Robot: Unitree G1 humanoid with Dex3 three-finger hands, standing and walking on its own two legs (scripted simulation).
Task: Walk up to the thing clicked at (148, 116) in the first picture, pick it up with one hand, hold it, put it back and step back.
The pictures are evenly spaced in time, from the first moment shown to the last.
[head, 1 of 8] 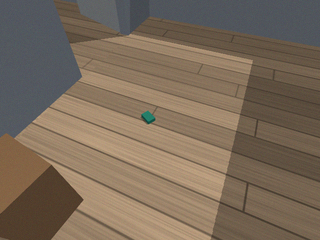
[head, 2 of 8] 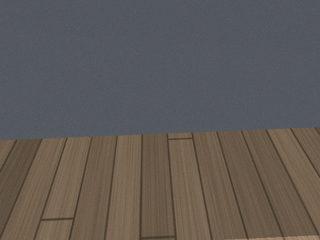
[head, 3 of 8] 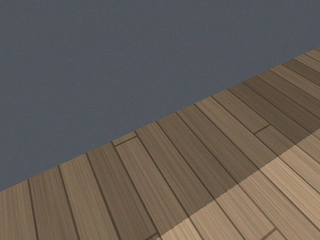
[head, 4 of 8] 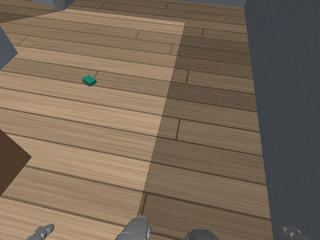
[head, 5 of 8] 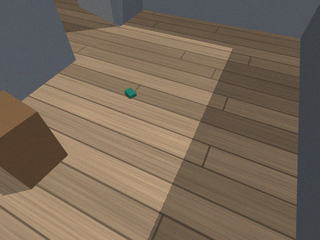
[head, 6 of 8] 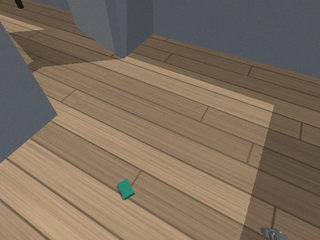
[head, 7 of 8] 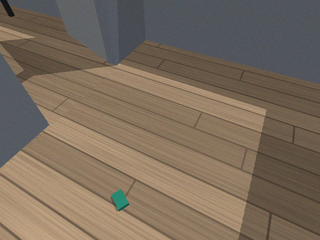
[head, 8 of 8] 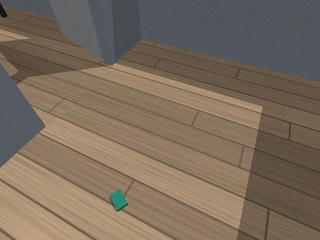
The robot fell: no
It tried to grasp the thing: no
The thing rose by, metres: 0.00
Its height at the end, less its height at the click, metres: +0.00
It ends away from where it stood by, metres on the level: 0.00
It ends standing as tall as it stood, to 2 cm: yes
